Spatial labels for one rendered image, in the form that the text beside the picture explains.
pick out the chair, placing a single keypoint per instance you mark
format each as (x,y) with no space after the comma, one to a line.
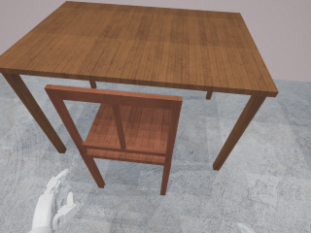
(129,126)

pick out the right robot hand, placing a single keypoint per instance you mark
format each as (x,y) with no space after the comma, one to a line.
(243,228)

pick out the left robot hand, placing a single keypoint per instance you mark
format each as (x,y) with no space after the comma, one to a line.
(49,211)

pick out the table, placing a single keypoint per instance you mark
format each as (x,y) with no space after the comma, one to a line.
(151,46)

